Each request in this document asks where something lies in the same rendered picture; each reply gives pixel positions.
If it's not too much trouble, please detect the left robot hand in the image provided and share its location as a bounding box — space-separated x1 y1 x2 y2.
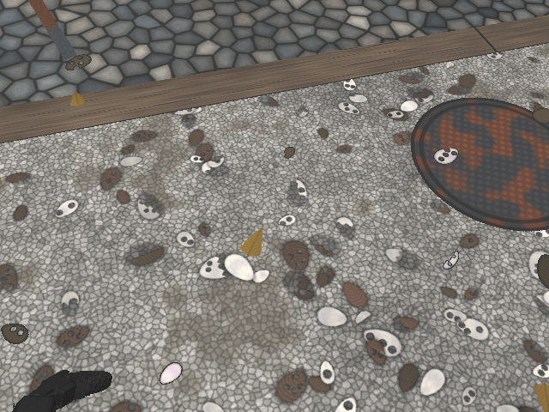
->
12 370 112 412

